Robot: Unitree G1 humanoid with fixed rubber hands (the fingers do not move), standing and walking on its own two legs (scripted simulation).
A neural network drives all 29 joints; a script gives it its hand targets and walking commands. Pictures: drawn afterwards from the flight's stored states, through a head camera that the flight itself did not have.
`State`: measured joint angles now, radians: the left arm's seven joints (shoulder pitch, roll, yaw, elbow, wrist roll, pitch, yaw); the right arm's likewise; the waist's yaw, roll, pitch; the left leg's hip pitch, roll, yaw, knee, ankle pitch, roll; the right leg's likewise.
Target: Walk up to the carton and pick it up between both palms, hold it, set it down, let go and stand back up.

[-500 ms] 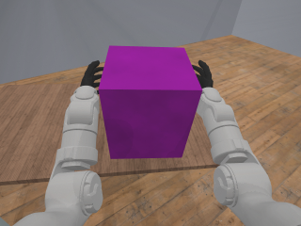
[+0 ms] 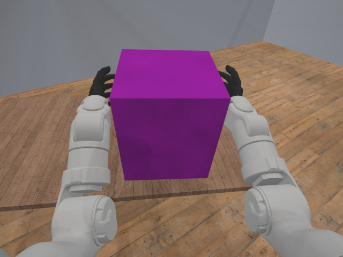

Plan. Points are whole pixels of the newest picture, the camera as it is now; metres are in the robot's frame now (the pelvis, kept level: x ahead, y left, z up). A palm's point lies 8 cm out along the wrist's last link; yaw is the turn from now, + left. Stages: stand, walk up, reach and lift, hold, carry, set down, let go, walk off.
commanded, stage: hold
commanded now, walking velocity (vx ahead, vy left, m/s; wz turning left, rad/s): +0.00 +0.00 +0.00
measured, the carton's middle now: (166, 116) +0.39 +0.00 +0.17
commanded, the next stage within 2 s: none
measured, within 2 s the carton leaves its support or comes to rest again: neither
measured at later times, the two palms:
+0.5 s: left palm (97, 100) +0.36 +0.15 +0.23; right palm (233, 98) +0.37 -0.15 +0.24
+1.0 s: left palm (97, 99) +0.36 +0.15 +0.24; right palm (233, 97) +0.37 -0.15 +0.24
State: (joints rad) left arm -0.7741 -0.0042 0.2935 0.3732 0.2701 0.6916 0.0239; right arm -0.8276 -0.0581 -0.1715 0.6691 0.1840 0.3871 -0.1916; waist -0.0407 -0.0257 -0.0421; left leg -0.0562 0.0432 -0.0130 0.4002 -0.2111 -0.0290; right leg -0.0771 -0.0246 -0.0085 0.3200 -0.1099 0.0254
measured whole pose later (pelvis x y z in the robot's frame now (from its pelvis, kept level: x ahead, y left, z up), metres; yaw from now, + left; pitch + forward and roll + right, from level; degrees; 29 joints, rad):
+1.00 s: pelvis +0.00 +0.00 +0.00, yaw +0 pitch -8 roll -1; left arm -0.77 -0.01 0.29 0.34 0.30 0.73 0.00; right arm -0.83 -0.06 -0.16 0.64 0.19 0.43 -0.20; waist -0.04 -0.03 -0.04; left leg -0.05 0.04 -0.01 0.40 -0.21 -0.03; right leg -0.07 -0.02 -0.01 0.32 -0.11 0.03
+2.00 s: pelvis +0.00 +0.00 +0.00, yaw +0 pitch -8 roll -1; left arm -0.77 -0.01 0.29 0.33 0.30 0.74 -0.01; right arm -0.83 -0.06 -0.16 0.62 0.19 0.45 -0.20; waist -0.05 -0.03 -0.04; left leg -0.05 0.04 -0.02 0.40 -0.21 -0.03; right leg -0.07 -0.02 -0.01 0.32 -0.11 0.03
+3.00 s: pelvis +0.00 +0.00 +0.00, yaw +0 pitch -8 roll -1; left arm -0.77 -0.01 0.29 0.33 0.31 0.74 -0.01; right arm -0.84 -0.06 -0.16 0.62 0.19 0.45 -0.20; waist -0.05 -0.03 -0.04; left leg -0.05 0.04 -0.02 0.40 -0.21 -0.03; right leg -0.07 -0.02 -0.01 0.32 -0.11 0.03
